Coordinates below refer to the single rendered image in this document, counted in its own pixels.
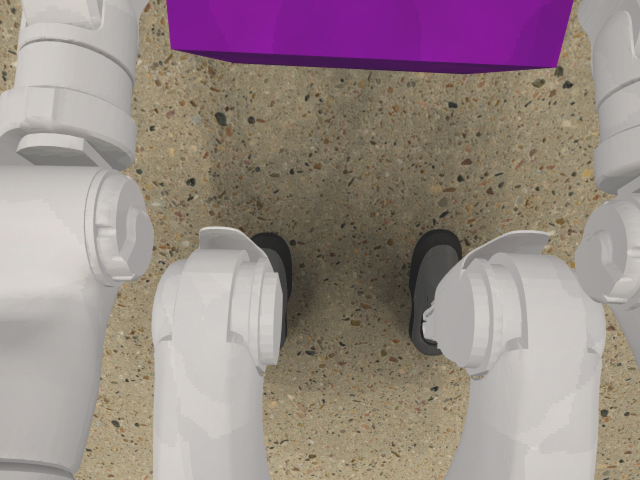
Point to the right robot upper arm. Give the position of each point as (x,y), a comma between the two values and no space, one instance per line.
(607,263)

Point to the left robot upper arm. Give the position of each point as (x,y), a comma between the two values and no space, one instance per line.
(70,236)

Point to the right robot shin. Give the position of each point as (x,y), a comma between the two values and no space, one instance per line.
(520,241)

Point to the robot right forearm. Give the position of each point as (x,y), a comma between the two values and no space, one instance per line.
(613,27)

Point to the carton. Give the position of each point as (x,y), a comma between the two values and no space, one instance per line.
(436,36)

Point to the robot right thigh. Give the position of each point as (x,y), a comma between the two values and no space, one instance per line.
(518,319)

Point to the robot left forearm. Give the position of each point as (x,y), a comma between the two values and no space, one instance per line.
(71,102)

